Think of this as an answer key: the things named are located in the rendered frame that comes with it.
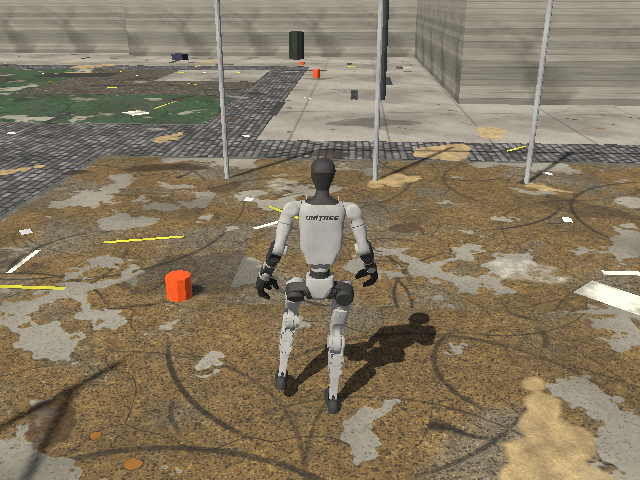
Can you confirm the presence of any left robot foot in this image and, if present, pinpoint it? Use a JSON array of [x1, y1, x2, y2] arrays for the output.
[[275, 369, 289, 390]]

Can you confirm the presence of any robot right forearm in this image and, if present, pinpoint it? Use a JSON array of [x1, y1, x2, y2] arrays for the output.
[[360, 240, 377, 273]]

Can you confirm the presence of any robot left hand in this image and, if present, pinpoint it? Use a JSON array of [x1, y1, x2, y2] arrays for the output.
[[255, 275, 279, 300]]

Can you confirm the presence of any robot left upper arm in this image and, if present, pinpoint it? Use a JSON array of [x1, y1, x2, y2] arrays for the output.
[[271, 200, 302, 256]]

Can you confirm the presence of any robot right hand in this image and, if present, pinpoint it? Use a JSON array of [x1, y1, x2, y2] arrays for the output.
[[355, 269, 378, 287]]

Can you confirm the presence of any robot right upper arm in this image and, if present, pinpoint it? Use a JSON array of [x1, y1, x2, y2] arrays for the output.
[[343, 201, 371, 256]]

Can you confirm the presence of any humanoid robot torso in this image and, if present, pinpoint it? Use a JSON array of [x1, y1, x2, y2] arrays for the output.
[[298, 196, 345, 300]]

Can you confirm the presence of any robot left forearm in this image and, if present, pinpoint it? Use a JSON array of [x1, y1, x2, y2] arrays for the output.
[[259, 240, 281, 281]]

